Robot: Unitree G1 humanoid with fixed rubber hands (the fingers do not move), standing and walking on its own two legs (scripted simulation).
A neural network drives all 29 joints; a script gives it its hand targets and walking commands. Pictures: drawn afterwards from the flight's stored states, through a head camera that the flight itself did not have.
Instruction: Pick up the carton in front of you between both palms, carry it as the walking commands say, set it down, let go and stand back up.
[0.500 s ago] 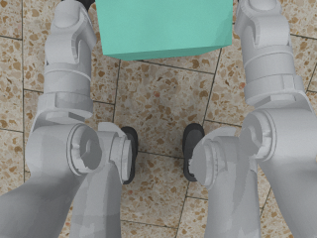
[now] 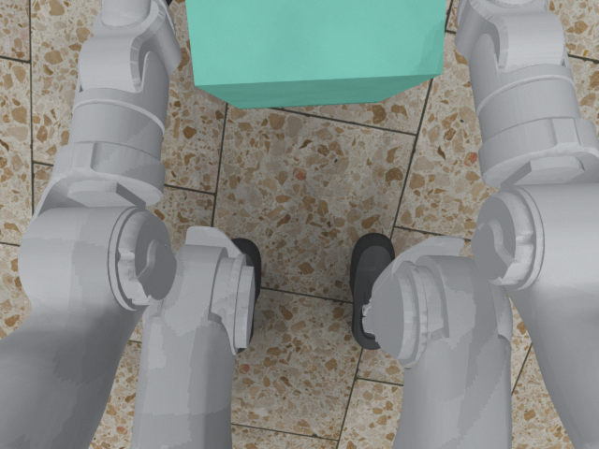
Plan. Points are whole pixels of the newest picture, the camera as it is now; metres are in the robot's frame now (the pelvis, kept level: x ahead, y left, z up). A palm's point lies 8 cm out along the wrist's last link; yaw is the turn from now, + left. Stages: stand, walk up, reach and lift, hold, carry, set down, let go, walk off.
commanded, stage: set down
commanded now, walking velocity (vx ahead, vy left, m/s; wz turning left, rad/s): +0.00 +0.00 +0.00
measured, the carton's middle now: (308, 2) +0.56 +0.00 -0.24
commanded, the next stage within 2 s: let go in 1.96 s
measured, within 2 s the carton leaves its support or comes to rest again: neither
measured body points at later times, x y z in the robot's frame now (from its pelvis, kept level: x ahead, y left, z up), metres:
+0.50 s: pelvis -0.01 +0.00 -0.01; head +0.37 -0.02 +0.23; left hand +0.56 +0.15 -0.18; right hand +0.58 -0.16 -0.18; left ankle +0.10 +0.12 -0.33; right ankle +0.11 -0.12 -0.33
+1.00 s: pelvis +0.00 +0.00 -0.01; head +0.38 -0.01 +0.23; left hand +0.57 +0.19 -0.17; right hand +0.59 -0.20 -0.17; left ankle +0.10 +0.12 -0.33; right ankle +0.11 -0.12 -0.33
